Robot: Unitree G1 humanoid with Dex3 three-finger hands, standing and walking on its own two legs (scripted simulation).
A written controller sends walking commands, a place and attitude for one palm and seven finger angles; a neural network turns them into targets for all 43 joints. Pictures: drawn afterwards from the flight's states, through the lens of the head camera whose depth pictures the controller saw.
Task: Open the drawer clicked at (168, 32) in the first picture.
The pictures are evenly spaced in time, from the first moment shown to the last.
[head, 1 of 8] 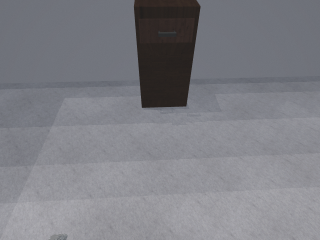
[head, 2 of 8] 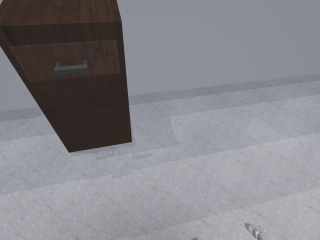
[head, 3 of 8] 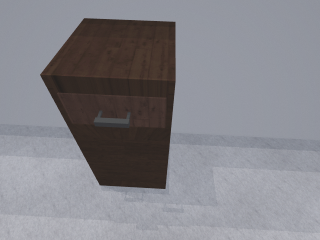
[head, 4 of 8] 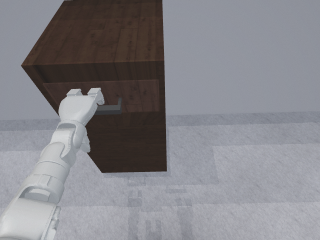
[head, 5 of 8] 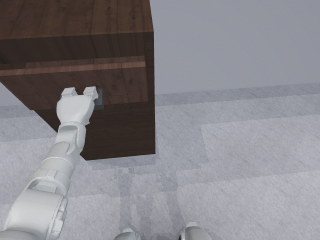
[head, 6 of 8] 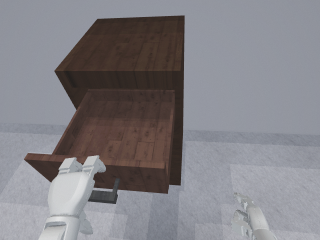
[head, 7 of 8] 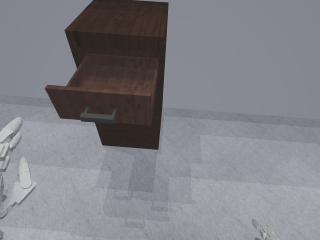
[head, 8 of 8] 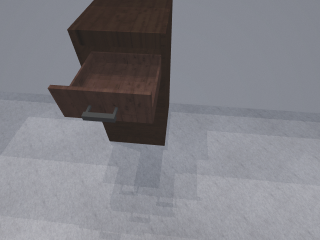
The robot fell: no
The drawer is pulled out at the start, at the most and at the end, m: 0.00 0.30 0.30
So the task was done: yes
